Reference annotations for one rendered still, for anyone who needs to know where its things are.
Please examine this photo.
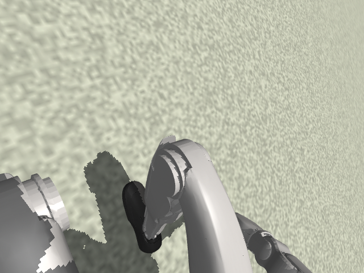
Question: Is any right robot arm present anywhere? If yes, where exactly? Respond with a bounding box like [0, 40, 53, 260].
[248, 230, 312, 273]

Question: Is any right robot foot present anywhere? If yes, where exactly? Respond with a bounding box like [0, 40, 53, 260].
[122, 181, 162, 253]

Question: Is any right robot hand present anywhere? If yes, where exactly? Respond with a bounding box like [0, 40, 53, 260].
[235, 213, 263, 250]

